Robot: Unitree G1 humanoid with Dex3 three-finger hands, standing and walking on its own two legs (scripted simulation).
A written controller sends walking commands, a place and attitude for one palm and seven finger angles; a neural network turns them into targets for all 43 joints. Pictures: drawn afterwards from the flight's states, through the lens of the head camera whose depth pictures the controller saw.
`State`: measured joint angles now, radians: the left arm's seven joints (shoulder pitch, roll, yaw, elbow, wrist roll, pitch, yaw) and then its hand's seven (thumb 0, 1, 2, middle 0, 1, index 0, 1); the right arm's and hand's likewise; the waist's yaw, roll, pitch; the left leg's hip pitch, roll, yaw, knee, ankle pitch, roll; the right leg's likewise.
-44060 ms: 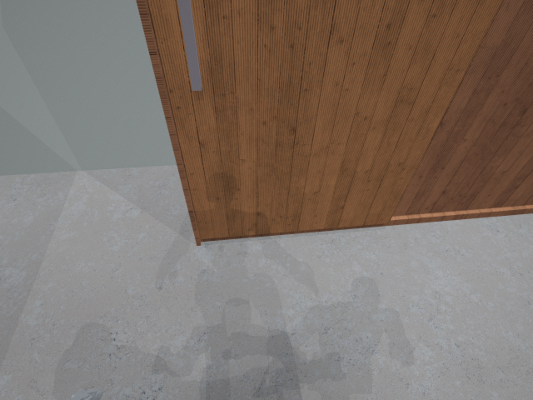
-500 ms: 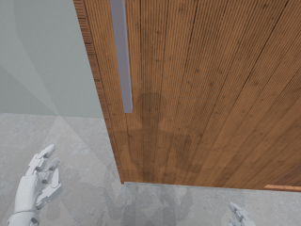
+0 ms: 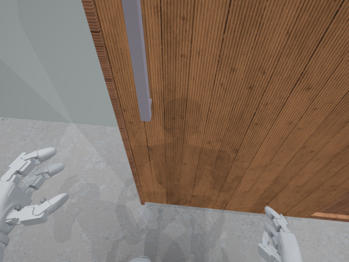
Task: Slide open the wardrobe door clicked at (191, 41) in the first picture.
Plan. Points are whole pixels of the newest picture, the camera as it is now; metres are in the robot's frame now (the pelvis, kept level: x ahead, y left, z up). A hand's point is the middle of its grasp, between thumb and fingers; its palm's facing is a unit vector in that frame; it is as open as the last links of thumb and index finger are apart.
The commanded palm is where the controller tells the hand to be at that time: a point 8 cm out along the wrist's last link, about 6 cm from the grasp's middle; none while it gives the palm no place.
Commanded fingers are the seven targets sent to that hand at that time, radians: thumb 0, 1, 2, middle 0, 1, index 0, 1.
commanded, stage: raise the hand with hooked fingers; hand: left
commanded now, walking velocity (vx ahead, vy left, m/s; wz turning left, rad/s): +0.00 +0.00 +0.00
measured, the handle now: (141, 54) +0.47 +0.12 +0.24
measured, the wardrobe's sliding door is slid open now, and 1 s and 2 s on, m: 0.00 0.00 0.00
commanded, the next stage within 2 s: move the hooked fingers beside the handle in 1.40 s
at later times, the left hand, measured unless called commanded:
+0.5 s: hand (10, 152) +0.25 +0.30 +0.18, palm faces +0.06 -0.99 -0.11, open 13.2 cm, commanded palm +0.21 +0.34 +0.19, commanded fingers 0.00 -0.50 0.30 -0.30 -1.20 -0.30 -1.20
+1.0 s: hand out of the picture +0.30 +0.31 +0.26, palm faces +0.08 -0.99 -0.12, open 14.0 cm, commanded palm +0.26 +0.34 +0.26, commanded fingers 0.00 -0.50 0.30 -0.30 -1.20 -0.30 -1.20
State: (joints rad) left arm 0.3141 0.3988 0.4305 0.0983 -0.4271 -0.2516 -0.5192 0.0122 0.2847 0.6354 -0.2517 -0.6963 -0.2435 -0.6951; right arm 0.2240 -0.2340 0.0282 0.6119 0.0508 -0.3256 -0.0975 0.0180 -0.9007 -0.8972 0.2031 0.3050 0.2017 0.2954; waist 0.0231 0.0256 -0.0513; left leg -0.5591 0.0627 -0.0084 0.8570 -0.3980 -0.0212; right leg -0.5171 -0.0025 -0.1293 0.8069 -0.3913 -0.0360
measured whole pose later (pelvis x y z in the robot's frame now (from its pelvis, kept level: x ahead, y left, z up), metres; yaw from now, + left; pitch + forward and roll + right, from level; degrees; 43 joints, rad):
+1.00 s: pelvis +0.02 +0.02 +0.04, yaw +0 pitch -2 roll +0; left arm -0.21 0.56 0.50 0.10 -0.34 0.28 -0.46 -0.01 -0.50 0.30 -0.31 -1.20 -0.30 -1.20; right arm 0.20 -0.27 0.09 0.63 0.10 -0.25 -0.10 0.02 -0.90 -0.90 0.20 0.31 0.20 0.30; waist 0.06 0.06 -0.03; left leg -0.20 0.01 0.02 0.49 -0.26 0.01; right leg -0.18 -0.03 -0.11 0.48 -0.26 0.00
